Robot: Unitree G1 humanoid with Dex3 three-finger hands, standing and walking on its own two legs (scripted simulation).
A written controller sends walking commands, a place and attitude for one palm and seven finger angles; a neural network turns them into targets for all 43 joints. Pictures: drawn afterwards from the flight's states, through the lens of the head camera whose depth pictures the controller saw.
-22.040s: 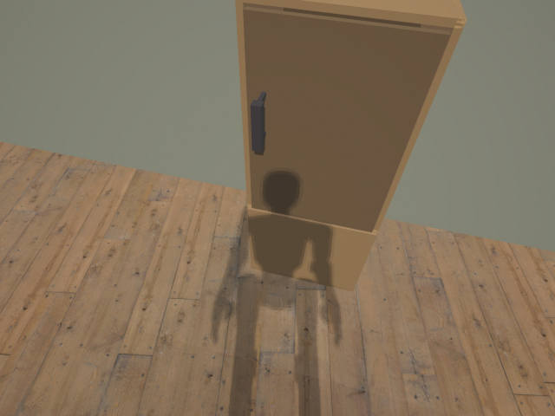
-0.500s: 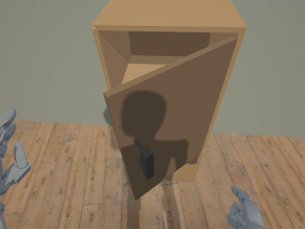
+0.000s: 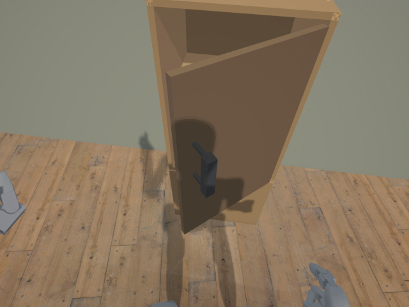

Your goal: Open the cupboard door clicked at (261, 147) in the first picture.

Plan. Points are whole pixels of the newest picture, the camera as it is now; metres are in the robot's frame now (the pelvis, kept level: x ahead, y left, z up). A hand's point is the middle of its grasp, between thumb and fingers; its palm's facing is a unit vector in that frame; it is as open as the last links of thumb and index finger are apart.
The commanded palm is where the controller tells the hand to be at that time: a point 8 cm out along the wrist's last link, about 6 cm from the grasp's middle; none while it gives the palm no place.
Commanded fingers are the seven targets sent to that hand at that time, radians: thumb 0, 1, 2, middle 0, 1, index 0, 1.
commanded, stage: step back with the hand held close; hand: left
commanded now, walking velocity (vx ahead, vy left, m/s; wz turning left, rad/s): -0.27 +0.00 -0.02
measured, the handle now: (202, 169) +0.40 +0.03 +0.03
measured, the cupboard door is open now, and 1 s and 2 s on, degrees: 41 41 41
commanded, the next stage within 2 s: stop stepping back and stand still in 0.28 s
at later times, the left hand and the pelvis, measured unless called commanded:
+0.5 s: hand out of the picture +0.12 +0.25 +0.17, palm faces +0.43 -0.79 -0.44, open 7.4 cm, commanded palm +0.06 +0.28 +0.20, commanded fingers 0.00 0.90 0.90 -0.20 -0.30 -0.20 -0.30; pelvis -0.09 -0.01 +0.01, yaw -2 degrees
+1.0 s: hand out of the picture +0.07 +0.23 +0.18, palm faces +0.39 -0.80 -0.45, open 7.4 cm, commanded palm +0.02 +0.27 +0.20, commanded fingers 0.00 0.90 0.90 -0.20 -0.30 -0.20 -0.30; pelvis -0.15 -0.02 +0.02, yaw -6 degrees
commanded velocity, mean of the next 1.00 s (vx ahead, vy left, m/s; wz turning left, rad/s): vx -0.05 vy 0.02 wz -0.02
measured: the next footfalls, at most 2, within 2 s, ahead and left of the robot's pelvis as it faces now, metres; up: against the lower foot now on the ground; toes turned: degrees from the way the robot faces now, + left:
right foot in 0.40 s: -0.13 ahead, -0.12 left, +0.00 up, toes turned +0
left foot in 0.58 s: -0.03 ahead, +0.08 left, +0.00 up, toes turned -1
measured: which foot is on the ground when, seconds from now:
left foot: down 0.00-0.40, up 0.42-0.56, down 0.58-0.88, up 0.90-1.00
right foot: down 0.00-0.16, up 0.18-0.38, down 0.40-0.62, up 0.64-0.84, down 0.86-1.00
